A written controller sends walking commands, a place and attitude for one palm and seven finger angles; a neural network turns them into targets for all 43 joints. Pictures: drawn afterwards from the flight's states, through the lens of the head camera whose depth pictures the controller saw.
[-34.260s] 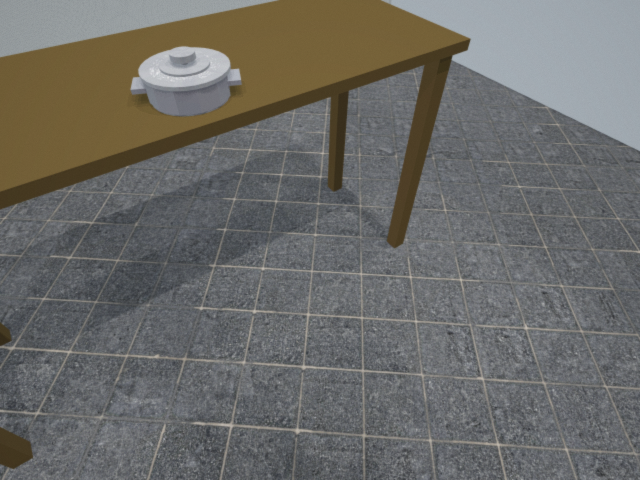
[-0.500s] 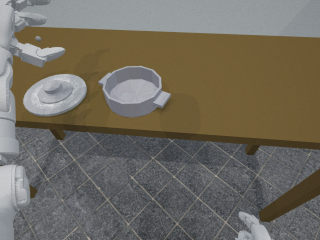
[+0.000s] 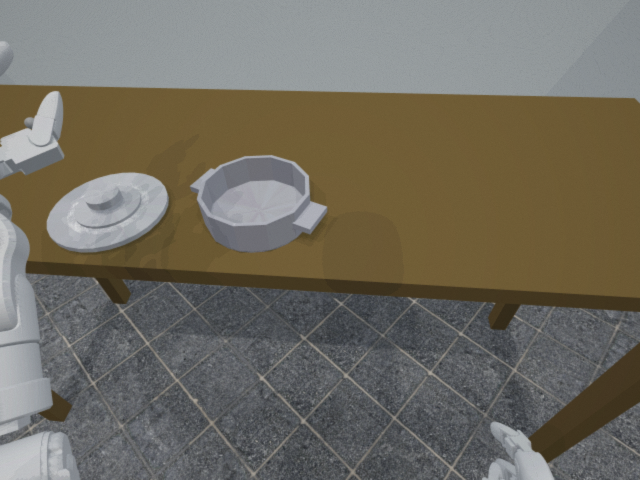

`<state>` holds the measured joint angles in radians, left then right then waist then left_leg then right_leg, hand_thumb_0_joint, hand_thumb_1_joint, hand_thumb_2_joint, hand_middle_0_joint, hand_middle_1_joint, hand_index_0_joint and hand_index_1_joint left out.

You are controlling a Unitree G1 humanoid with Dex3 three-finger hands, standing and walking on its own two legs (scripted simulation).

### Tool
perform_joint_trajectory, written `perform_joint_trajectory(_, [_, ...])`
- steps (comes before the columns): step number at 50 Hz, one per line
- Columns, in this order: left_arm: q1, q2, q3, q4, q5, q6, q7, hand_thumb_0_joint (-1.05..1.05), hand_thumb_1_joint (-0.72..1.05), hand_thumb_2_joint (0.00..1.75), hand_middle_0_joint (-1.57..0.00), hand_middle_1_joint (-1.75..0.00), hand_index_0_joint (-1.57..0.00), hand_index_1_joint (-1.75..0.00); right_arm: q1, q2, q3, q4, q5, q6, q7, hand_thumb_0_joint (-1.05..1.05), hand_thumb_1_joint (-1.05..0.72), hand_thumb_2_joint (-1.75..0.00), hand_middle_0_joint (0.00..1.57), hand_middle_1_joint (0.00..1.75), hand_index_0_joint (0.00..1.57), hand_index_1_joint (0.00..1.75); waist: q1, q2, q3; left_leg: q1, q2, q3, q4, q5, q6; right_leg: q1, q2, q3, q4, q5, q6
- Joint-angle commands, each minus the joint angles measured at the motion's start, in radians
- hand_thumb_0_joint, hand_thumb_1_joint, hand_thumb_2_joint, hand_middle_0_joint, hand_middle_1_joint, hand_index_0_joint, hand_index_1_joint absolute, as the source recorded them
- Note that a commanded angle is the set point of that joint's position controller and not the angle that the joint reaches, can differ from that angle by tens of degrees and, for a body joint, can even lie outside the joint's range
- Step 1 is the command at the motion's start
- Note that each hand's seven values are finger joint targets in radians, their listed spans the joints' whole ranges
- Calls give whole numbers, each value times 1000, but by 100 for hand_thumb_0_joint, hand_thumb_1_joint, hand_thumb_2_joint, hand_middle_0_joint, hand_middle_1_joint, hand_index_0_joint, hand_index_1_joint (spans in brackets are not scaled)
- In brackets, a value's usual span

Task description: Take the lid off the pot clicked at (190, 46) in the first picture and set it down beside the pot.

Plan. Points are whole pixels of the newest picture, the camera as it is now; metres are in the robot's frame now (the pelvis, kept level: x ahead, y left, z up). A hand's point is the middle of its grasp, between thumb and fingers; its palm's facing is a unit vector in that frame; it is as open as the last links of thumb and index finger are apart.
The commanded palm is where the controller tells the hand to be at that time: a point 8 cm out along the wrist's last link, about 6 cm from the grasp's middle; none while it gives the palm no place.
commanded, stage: draw the hand back to the body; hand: left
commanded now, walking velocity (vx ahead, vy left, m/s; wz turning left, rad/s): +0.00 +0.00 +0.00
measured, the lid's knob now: (103, 196) +0.46 +0.38 +0.11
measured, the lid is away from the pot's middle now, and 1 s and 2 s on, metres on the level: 0.23 0.23 0.23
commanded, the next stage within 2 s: step back with the hand held close in 1.12 s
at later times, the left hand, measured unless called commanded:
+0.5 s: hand out of the picture +0.24 +0.28 +0.31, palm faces +0.54 -0.82 -0.16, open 7.5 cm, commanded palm +0.18 +0.31 +0.29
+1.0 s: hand out of the picture +0.15 +0.26 +0.29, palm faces +0.54 -0.80 -0.26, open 7.4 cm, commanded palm +0.10 +0.30 +0.29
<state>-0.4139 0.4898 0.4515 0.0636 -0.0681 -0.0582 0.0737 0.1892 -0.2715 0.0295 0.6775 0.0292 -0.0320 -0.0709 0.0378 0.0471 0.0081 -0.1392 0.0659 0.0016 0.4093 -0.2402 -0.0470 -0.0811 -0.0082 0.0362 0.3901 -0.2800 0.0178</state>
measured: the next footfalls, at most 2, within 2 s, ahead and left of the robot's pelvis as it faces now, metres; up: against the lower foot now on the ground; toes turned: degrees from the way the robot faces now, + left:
none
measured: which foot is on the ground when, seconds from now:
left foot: down 0.00-1.00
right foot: down 0.00-1.00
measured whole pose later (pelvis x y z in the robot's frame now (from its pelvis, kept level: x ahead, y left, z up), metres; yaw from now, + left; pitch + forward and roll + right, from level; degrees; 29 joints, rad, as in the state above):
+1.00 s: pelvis -0.03 +0.01 +0.00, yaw +1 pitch -6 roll -1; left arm 0.19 0.37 0.47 -0.62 -0.11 -0.12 0.07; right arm 0.14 -0.20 0.04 0.68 -0.01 -0.11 -0.07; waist 0.09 0.04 0.03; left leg -0.09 0.05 -0.01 0.41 -0.21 -0.03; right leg -0.01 -0.03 0.03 0.35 -0.24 0.04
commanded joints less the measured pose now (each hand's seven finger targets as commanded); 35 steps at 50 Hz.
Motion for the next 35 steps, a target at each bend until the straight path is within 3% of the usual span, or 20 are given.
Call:
perform_joint_trajectory(1, [-321,280,78,-270,-11,-61,14,0,60,89,-28,-41,-28,-41,-142,-90,-38,-156,-3,-72,-10,0,-90,-90,20,30,20,30,9,21,-254,158,-57,92,4,356,85,17,17,-77,-35,460,-28])
perform_joint_trajectory(4, [-291,243,60,-313,-17,-68,13,0,67,89,-26,-38,-26,-38,-156,-83,-35,-154,-4,-80,-9,0,-90,-90,20,30,20,30,8,23,-229,163,-56,84,-8,332,81,3,19,-82,-44,420,-30])
perform_joint_trajectory(6, [-234,250,87,-297,-22,-64,15,0,72,89,-24,-36,-24,-36,-160,-80,-36,-148,-8,-81,-11,0,-90,-90,20,30,20,30,14,-8,-206,151,-57,85,-12,317,83,3,21,-81,-51,413,-28])
perform_joint_trajectory(10, [-223,205,54,-364,-26,-68,10,0,82,90,-22,-33,-22,-33,-180,-69,-30,-154,-8,-86,-12,0,-90,-90,20,30,20,30,10,15,-184,158,-56,80,-28,283,80,-7,20,-82,-69,363,-30])
perform_joint_trajectory(13, [-164,198,71,-412,-32,-73,11,0,90,90,-20,-30,-20,-30,-190,-63,-29,-153,-13,-92,-13,0,-90,-90,20,30,20,30,16,28,-181,169,-55,77,-33,274,79,-8,23,-81,-74,344,-33])
perform_joint_trajectory(16, [-124,193,90,-466,-33,-78,13,0,90,90,-20,-30,-20,-30,-199,-56,-31,-155,-17,-95,-14,0,-90,-90,20,30,20,30,22,14,-193,172,-56,74,-38,275,77,7,24,-82,-73,344,-33])
perform_joint_trajectory(17, [-91,192,94,-493,-35,-82,10,0,90,90,-20,-30,-20,-30,-204,-54,-28,-157,-17,-96,-12,0,-90,-90,20,30,20,30,27,49,-197,176,-55,70,-38,283,77,14,23,-81,-70,350,-36])
perform_joint_trajectory(22, [-28,148,70,-522,-40,-76,5,0,90,90,-20,-30,-20,-30,-215,-47,-26,-158,-18,-98,-13,0,-90,-90,20,30,20,30,22,0,-144,163,-52,64,-52,243,77,-8,25,-85,-88,299,-32])
perform_joint_trajectory(32, [154,129,97,-681,-44,-90,6,0,90,90,-20,-30,-20,-30,-228,-35,-27,-160,-28,-113,-14,0,-90,-90,20,30,20,30,35,41,-124,155,-52,54,-57,215,73,-1,19,-82,-94,261,-36])
perform_joint_trajectory(35, [209,113,93,-730,-47,-92,4,0,90,90,-20,-30,-20,-30,-226,-35,-30,-162,-32,-115,-11,0,-90,-90,20,30,20,30,35,15,-121,143,-50,51,-58,206,70,1,16,-84,-97,249,-35])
